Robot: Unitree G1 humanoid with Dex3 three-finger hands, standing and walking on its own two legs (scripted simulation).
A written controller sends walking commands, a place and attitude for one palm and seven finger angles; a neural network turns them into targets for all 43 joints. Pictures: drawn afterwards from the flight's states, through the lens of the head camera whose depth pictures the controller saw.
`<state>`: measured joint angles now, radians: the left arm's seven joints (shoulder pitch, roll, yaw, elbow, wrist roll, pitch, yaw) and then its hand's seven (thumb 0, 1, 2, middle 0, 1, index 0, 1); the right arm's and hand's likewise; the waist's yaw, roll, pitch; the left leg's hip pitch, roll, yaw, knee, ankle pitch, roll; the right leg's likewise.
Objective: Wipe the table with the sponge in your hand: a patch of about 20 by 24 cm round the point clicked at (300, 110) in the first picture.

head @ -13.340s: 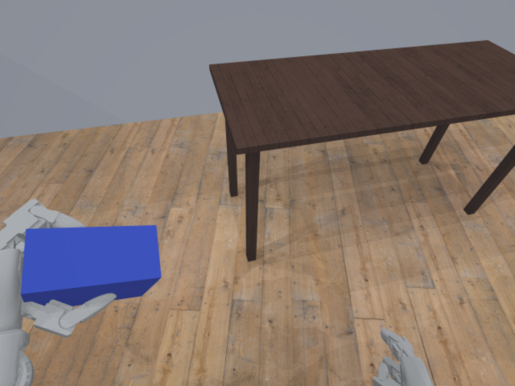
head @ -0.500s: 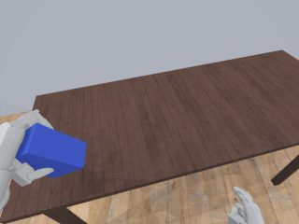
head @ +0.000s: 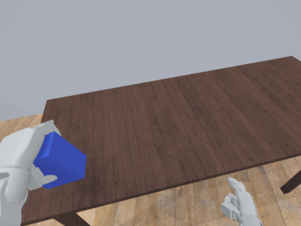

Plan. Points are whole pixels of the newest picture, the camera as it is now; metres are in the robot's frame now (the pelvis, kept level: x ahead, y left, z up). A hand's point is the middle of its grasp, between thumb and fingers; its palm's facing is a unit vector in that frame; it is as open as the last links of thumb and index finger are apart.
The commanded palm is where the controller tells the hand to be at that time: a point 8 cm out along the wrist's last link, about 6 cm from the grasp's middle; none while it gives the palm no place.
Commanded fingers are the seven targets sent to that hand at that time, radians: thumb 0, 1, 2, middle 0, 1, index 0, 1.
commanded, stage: turn the palm down, sponge in hand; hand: left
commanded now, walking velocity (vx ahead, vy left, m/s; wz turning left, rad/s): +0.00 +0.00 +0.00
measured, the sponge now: (57, 165) +0.22 +0.28 +0.08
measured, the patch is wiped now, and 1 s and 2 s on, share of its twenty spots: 0.00 0.00 0.00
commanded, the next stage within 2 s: move the sponge above the wiping area in 0.86 s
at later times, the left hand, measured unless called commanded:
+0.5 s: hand (41, 162) +0.20 +0.28 +0.12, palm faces +0.03 -0.05 -1.00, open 10.4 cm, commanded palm +0.17 +0.28 +0.18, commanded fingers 0.00 0.10 1.30 -1.20 -1.60 -1.20 -1.60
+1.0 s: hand (43, 164) +0.20 +0.28 +0.11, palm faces +0.03 -0.07 -1.00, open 10.4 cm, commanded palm +0.17 +0.27 +0.18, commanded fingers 0.00 0.10 1.30 -1.20 -1.60 -1.20 -1.60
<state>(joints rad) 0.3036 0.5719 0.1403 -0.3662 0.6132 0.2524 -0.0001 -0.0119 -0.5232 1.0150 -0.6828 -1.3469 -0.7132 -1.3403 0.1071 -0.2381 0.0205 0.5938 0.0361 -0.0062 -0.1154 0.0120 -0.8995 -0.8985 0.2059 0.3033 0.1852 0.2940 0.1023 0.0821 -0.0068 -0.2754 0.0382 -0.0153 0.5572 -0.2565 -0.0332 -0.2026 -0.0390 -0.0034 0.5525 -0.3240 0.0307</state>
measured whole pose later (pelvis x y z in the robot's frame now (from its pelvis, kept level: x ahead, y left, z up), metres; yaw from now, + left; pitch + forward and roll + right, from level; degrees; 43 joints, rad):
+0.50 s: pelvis -0.02 +0.00 +0.01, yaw +0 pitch -4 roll +0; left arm 0.20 0.55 0.01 -0.24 0.87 0.28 -0.04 -0.01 -0.52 1.02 -0.68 -1.35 -0.71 -1.34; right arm 0.04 -0.26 0.02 0.67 0.03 0.01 -0.08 0.01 -0.90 -0.90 0.20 0.30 0.18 0.29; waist 0.12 0.12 0.02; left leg -0.20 0.04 -0.02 0.46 -0.18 -0.03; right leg -0.13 -0.04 -0.01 0.48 -0.26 0.02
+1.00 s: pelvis -0.02 -0.01 +0.01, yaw +0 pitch -5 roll +0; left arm 0.19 0.54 0.01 -0.21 0.87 0.26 -0.04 -0.01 -0.52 1.02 -0.68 -1.34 -0.71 -1.34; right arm 0.04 -0.25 0.02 0.69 0.03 -0.01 -0.09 0.01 -0.90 -0.90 0.20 0.30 0.20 0.30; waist 0.13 0.11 0.03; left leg -0.18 0.04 -0.01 0.45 -0.18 -0.04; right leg -0.12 -0.03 0.00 0.47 -0.26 0.02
